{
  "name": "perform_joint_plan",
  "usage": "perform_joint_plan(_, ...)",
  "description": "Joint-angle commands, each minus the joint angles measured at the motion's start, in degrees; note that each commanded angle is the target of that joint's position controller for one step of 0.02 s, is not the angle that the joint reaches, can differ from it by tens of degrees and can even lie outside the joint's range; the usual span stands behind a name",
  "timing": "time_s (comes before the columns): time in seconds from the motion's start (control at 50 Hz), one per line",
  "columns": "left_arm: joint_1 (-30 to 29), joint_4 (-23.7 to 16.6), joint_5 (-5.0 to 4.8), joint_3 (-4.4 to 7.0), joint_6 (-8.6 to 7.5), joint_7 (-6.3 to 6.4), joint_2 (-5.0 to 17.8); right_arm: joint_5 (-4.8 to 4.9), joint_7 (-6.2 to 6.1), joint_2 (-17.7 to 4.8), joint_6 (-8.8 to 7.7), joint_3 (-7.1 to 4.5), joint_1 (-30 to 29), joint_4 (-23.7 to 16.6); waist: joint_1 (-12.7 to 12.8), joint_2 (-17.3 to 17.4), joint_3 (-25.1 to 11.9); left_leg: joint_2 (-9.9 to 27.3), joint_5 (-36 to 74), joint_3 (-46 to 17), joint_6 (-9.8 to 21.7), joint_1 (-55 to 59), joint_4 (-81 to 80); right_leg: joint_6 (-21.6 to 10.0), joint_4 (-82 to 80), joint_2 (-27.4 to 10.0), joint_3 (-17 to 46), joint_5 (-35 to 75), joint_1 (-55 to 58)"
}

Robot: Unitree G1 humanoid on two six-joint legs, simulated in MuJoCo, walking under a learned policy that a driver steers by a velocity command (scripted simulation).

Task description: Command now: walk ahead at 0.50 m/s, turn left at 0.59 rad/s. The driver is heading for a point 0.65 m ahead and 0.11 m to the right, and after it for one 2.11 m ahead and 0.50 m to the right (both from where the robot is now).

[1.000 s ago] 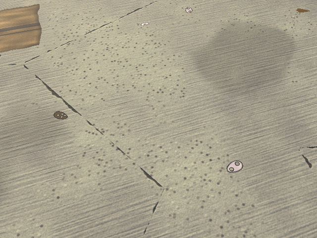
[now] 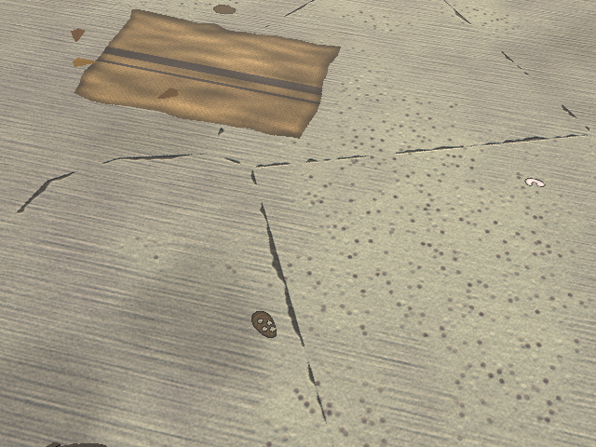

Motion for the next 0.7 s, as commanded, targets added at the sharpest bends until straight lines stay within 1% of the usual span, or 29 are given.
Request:
perform_joint_plan(0.02,-2.28,-3.77,0.13,0.45,-0.15,-0.09,2.57,0.47,-1.26,-9.99,-0.86,-2.71,-2.18,-3.73,0.90,4.74,-3.01,11.50,13.31,-10.18,8.60,-2.63,-7.50,1.36,-11.51,2.25,-1.60,11.41,3.41)
perform_joint_plan(0.06,-6.55,-4.69,-0.39,0.08,-0.52,-0.66,1.97,0.66,-1.59,-10.26,-0.46,-2.78,-0.30,-2.89,-0.98,5.65,-2.67,10.69,9.00,-10.31,7.06,-3.53,-6.83,1.31,-19.19,4.39,-1.99,17.12,6.80)
perform_joint_plan(0.1,-8.88,-5.35,-1.10,0.21,-0.94,-1.29,2.69,0.85,-1.72,-10.35,-0.23,-2.76,1.80,-1.77,-1.97,6.31,-2.57,12.11,6.03,-12.43,6.62,-1.74,-5.73,0.85,-22.88,5.19,-1.43,19.01,8.32)
perform_joint_plan(0.14,-9.19,-5.44,-1.19,0.59,-1.40,-1.92,3.87,0.88,-1.83,-9.26,-0.10,-2.40,3.35,-0.75,-2.16,6.93,-2.67,14.11,4.59,-14.96,6.07,2.59,-2.88,-0.47,-25.58,4.84,-0.42,17.86,8.38)
perform_joint_plan(0.18,-7.85,-5.35,-1.15,1.10,-1.76,-2.20,4.88,0.55,-1.86,-9.18,0.09,-2.38,3.58,-0.05,-1.18,8.37,-2.35,16.01,6.90,-17.26,5.30,5.89,-0.28,-2.41,-26.58,4.69,-0.58,12.93,9.53)
perform_joint_plan(0.2,-5.69,-4.92,-1.10,1.43,-1.91,-2.10,5.27,0.44,-1.78,-9.14,0.27,-2.39,3.16,0.08,0.15,9.12,-2.56,16.05,10.06,-17.52,4.73,6.61,1.59,-3.64,-27.77,5.08,-1.60,10.70,12.25)
perform_joint_plan(0.22,-1.09,-3.71,-0.77,2.18,-2.10,-1.76,6.30,0.33,-1.63,-8.14,0.32,-2.01,2.68,-0.05,2.65,8.76,-4.73,13.81,16.35,-16.33,3.57,6.56,6.48,-5.36,-29.95,5.84,-2.92,10.40,18.98)
perform_joint_plan(0.24,6.05,-2.87,-0.02,2.92,-2.34,-1.42,8.41,-0.24,-1.39,-5.80,0.22,-1.02,2.56,-0.70,5.97,6.34,-11.59,10.90,15.76,-13.50,1.79,2.99,17.99,-8.67,-28.10,0.62,1.52,11.47,31.31)
perform_joint_plan(0.26,13.42,-1.57,0.75,4.28,-2.08,-1.28,13.52,0.31,-1.39,-2.57,-0.32,0.15,9.56,-1.15,5.55,-6.21,-21.06,3.41,0.28,-7.08,-2.62,-14.09,37.80,-17.38,-28.26,-11.41,21.23,6.55,52.66)
perform_joint_plan(0.28,17.45,1.02,-0.91,4.26,-1.42,-2.07,11.58,1.23,-1.45,-3.74,-0.80,0.36,11.24,-0.89,6.06,-15.82,-22.29,1.17,-23.07,-5.67,-4.38,-26.95,49.44,-21.27,-37.12,-17.10,40.27,-10.45,57.31)
perform_joint_plan(0.3,14.91,0.55,-1.81,2.93,-1.24,-2.09,7.29,1.75,-1.44,-8.78,-0.90,-0.87,5.36,-1.20,7.34,-7.71,-13.21,4.24,-20.13,-7.55,-4.10,-32.24,53.52,-18.76,-39.44,-15.50,37.04,-19.29,50.87)
perform_joint_plan(0.32,11.45,-0.02,-1.31,2.23,-0.75,-1.90,5.65,1.32,-1.45,-9.17,-0.87,-0.93,-0.22,-2.50,6.90,-3.35,-7.52,6.65,-15.75,-5.06,-3.96,-32.47,53.26,-16.70,-40.05,-13.15,29.22,-16.42,43.74)
perform_joint_plan(0.34,9.02,0.04,-0.84,1.65,-0.46,-1.87,4.53,0.41,-1.28,-8.33,-1.00,-0.77,-3.15,-3.38,5.65,-1.40,-3.10,8.52,-12.51,-3.44,-4.08,-31.73,49.95,-16.41,-41.65,-10.69,23.46,-10.26,36.80)
perform_joint_plan(0.36,7.50,0.08,-0.44,1.22,-0.51,-1.74,3.46,-0.15,-1.11,-7.55,-1.06,-0.92,-3.45,-3.40,4.08,-2.16,-1.97,10.65,-9.73,-3.08,-4.16,-29.30,46.15,-15.79,-42.83,-8.70,19.60,-5.19,32.86)
perform_joint_plan(0.38,6.86,0.18,-0.23,1.03,-0.60,-1.68,3.08,-0.07,-0.92,-6.41,-1.02,-0.75,-2.46,-2.98,3.09,-3.48,-1.96,11.51,-8.21,-2.41,-4.41,-26.53,43.94,-15.31,-44.00,-7.00,16.60,-1.36,30.43)
perform_joint_plan(0.4,6.98,0.51,-0.48,1.02,-0.75,-1.67,3.04,0.02,-0.81,-5.26,-0.93,-0.51,-1.63,-2.49,2.69,-4.22,-2.55,11.74,-7.48,-1.48,-4.72,-25.17,42.19,-15.52,-44.80,-6.12,14.21,2.04,29.44)
perform_joint_plan(0.42,7.47,0.97,-0.81,1.15,-0.91,-1.61,3.59,-0.09,-0.77,-4.45,-0.85,-0.27,-1.76,-2.46,2.57,-4.31,-2.68,11.98,-6.64,-0.72,-5.15,-25.05,40.19,-16.07,-45.51,-5.96,12.24,5.23,28.89)
perform_joint_plan(0.46,8.75,1.90,-1.33,1.58,-0.92,-1.36,5.34,-0.71,-0.83,-3.36,-1.07,0.31,-5.52,-3.80,3.33,-3.17,-1.80,12.53,-3.03,0.31,-6.16,-26.18,33.23,-16.98,-46.89,-5.89,9.79,10.30,28.49)
perform_joint_plan(0.48,9.35,2.31,-1.51,1.73,-0.68,-1.22,5.90,-0.93,-0.79,-2.82,-1.38,0.58,-7.54,-4.34,3.81,-2.50,-1.66,12.41,-0.08,0.62,-6.52,-25.73,28.97,-16.84,-47.09,-5.34,8.62,11.75,28.49)
perform_joint_plan(0.5,10.03,2.70,-1.69,1.86,-0.37,-1.05,6.34,-0.96,-0.66,-2.28,-1.70,0.83,-9.50,-4.74,4.38,-2.28,-1.48,11.87,3.03,0.95,-6.86,-24.62,24.64,-16.41,-47.08,-4.56,7.32,12.67,28.21)
perform_joint_plan(0.54,11.73,3.55,-2.09,2.10,0.19,-0.72,7.22,-0.70,-0.21,-1.84,-2.28,1.09,-13.22,-5.29,5.57,-2.24,-1.05,10.22,8.71,1.64,-7.63,-21.10,16.86,-15.50,-46.44,-3.35,5.27,13.78,27.29)
perform_joint_plan(0.58,14.48,4.63,-2.37,2.27,0.74,-0.50,7.79,-0.28,0.30,-2.23,-2.76,1.02,-16.56,-5.89,6.78,-2.25,-0.96,8.67,12.10,2.05,-8.16,-18.26,12.74,-15.13,-45.39,-3.76,5.69,13.61,27.50)
perform_joint_plan(0.62,16.13,5.32,-2.62,2.33,1.38,-0.24,7.80,0.08,0.81,-3.03,-3.27,0.73,-18.89,-6.64,6.90,-2.70,-0.78,7.96,11.76,1.23,-7.71,-16.86,9.52,-14.46,-43.44,-4.88,7.68,12.45,29.46)
perform_joint_plan(0.66,16.25,5.53,-2.66,2.62,1.96,0.15,8.38,0.24,1.02,-4.70,-3.78,0.07,-18.38,-6.67,5.43,-3.65,-1.23,7.70,8.89,0.53,-6.60,-13.72,6.78,-13.24,-40.93,-6.15,10.22,11.67,31.40)
perform_joint_plan(0.68,15.79,5.55,-2.59,2.75,2.25,0.28,8.67,0.29,0.94,-5.56,-4.00,-0.36,-16.33,-6.12,3.79,-4.09,-1.99,7.48,7.56,0.98,-5.74,-9.96,5.35,-12.52,-38.75,-6.19,10.56,12.94,31.26)
perform_joint_plan(0.7,15.48,5.44,-2.43,2.48,2.40,0.36,7.94,0.11,0.58,-7.09,-4.11,-1.25,-11.52,-4.64,1.13,-3.71,-4.50,7.09,6.79,1.82,-4.34,-2.29,3.41,-11.20,-33.88,-4.22,9.43,16.86,29.98)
